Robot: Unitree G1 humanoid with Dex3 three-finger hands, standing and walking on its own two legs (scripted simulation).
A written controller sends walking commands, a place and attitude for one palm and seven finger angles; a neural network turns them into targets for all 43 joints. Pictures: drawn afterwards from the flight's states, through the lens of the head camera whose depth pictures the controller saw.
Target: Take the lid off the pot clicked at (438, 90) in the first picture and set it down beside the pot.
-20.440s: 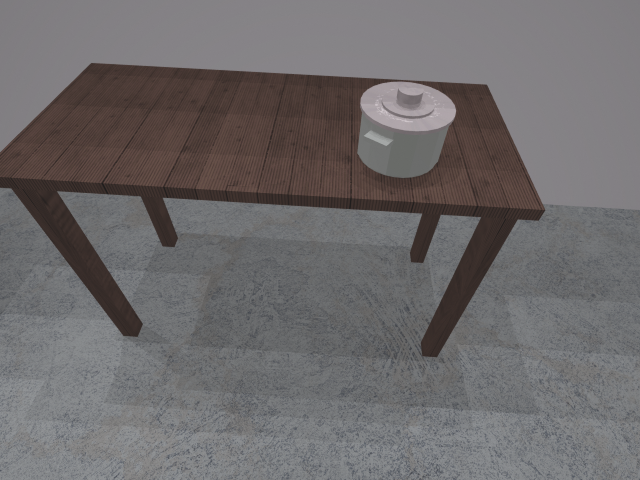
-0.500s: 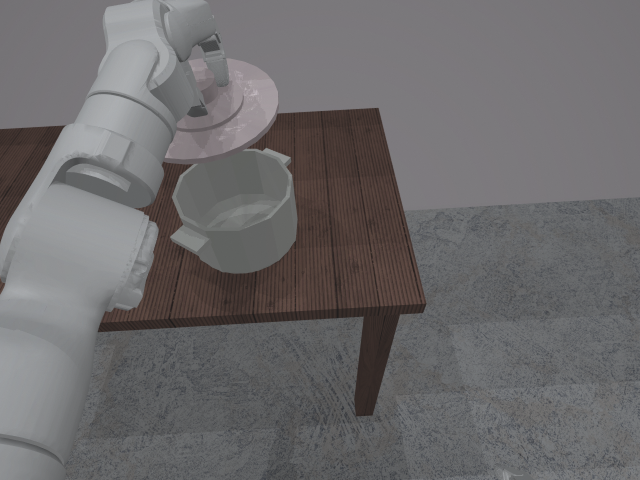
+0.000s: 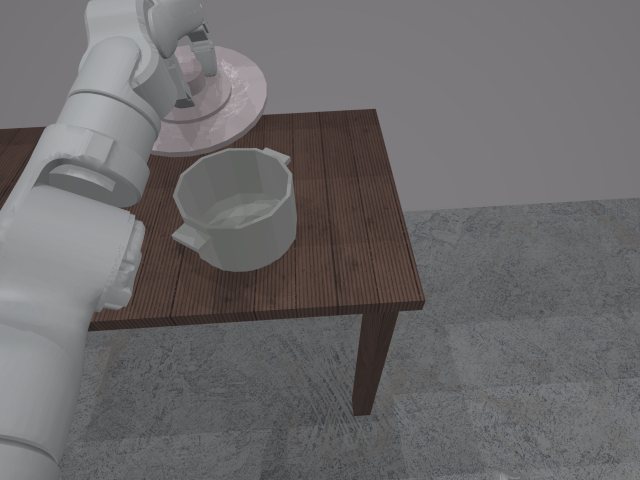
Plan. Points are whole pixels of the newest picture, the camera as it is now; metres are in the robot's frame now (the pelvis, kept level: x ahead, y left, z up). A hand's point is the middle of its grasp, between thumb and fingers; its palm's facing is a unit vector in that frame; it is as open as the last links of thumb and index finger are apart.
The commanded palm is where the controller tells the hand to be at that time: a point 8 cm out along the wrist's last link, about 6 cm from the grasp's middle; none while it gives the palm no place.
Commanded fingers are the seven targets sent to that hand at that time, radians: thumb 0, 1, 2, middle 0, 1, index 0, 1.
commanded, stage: move the lid sideways beside the pot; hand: left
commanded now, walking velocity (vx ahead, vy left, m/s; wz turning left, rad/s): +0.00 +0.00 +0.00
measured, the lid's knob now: (182, 76) +0.53 +0.14 +0.24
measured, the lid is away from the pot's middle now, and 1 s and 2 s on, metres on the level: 0.03 0.16 0.25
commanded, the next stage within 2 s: lower the lid onto the table in 1.86 s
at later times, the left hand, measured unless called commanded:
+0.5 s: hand (126, 85) +0.50 +0.19 +0.25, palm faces -0.25 -0.09 -0.96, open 7.8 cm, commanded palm +0.49 +0.20 +0.33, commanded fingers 0.00 0.65 0.93 -0.80 -1.09 -0.83 -1.06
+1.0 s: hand (57, 99) +0.48 +0.26 +0.25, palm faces -0.27 -0.07 -0.96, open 7.8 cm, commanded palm +0.49 +0.26 +0.33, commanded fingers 0.00 0.65 0.93 -0.80 -1.09 -0.83 -1.06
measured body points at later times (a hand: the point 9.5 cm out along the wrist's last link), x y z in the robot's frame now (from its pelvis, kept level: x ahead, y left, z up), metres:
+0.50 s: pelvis +0.00 +0.00 +0.00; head +0.05 -0.01 +0.45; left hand +0.50 +0.19 +0.30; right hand +0.08 -0.27 -0.13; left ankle +0.03 +0.07 -0.74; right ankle -0.05 -0.12 -0.74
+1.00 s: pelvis +0.00 +0.00 +0.00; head +0.05 +0.00 +0.45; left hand +0.49 +0.26 +0.30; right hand +0.08 -0.27 -0.12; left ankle +0.03 +0.07 -0.74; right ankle -0.05 -0.12 -0.74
